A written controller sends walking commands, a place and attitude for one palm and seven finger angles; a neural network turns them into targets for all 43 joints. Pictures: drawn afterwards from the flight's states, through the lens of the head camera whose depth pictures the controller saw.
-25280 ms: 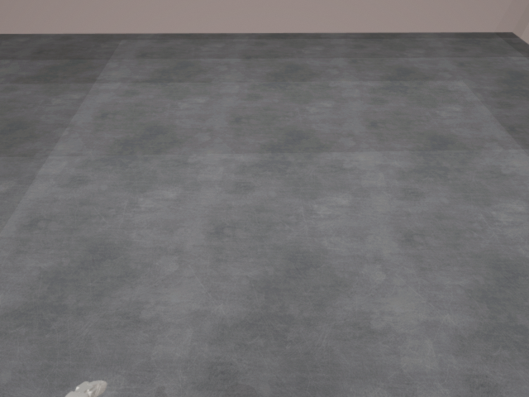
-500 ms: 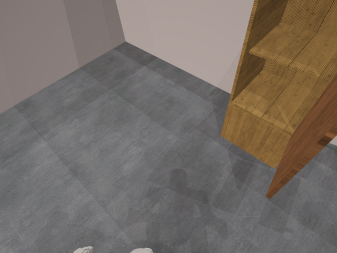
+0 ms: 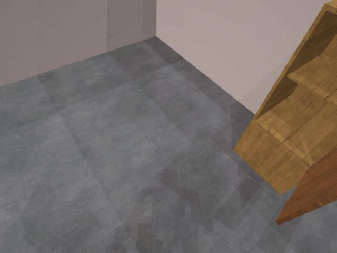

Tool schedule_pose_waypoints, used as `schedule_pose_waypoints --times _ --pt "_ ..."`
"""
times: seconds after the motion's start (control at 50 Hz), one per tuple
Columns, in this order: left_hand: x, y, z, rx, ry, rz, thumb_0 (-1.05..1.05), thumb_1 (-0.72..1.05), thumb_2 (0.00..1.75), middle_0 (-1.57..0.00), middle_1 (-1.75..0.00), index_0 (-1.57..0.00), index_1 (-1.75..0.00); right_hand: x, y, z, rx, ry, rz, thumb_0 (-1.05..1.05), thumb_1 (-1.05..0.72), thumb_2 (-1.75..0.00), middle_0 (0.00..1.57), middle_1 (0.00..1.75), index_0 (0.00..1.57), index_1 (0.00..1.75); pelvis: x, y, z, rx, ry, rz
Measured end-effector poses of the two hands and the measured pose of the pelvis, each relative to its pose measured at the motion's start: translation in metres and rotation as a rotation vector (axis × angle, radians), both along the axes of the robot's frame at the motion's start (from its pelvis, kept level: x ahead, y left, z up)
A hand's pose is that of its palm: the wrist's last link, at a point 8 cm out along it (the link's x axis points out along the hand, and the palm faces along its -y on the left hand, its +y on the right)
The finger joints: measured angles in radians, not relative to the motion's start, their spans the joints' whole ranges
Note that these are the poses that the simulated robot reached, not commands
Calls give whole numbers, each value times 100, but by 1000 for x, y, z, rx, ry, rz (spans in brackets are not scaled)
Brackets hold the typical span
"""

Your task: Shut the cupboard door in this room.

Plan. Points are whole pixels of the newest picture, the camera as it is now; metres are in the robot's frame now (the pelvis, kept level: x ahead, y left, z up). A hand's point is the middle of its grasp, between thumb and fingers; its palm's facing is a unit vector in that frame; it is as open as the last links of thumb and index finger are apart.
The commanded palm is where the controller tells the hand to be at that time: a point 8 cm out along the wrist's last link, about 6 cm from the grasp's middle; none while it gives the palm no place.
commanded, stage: turn or walk to find it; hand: left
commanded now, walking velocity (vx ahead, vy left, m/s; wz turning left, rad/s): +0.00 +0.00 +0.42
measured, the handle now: out of the picture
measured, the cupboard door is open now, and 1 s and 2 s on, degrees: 97 97 97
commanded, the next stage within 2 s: none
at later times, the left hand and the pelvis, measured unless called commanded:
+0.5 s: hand out of the picture +0.02 +0.17 -0.16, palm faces +0.17 -0.95 -0.25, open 7.4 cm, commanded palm none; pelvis +0.00 -0.02 +0.00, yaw +11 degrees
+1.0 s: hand out of the picture +0.01 +0.24 -0.16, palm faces +0.35 -0.90 -0.25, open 7.4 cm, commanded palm none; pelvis +0.00 +0.01 +0.00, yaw +21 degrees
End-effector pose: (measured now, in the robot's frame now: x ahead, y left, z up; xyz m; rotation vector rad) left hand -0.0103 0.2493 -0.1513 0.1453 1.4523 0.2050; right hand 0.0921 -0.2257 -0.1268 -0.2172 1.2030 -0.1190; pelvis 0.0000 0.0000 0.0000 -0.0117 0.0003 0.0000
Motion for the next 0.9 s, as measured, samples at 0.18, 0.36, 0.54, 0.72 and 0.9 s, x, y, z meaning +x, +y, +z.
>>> schedule_pose_waypoints --times 0.18,0.36,0.54,0.72,0.9 --pt "36 -6 14 29 -107 -1 1 91 90 -20 -30 -20 -30 -13 -8 -11 32 49 -11 0 -92 -90 21 30 20 30 0 -7 2 13 9 47" --pt "45 -29 28 78 -216 27 0 90 90 -20 -30 -20 -30 -27 -43 -29 42 149 11 1 -91 -90 20 29 20 30 0 -28 -3 37 6 130" --pt "5 -24 15 41 -156 105 0 90 90 -21 -30 -21 -30 2 -32 -19 7 130 108 1 -91 -90 20 29 20 30 -4 -18 -4 29 2 204" --pt "-41 21 -12 20 -71 229 1 90 90 -21 -30 -21 -30 47 22 -2 -42 6 241 1 -91 -90 20 29 20 30 -10 15 -12 -5 8 272" --pt "-23 41 13 51 -160 263 1 91 90 -20 -30 -20 -30 48 45 8 -21 18 287 1 -90 -90 20 29 20 30 -8 23 5 -21 25 331"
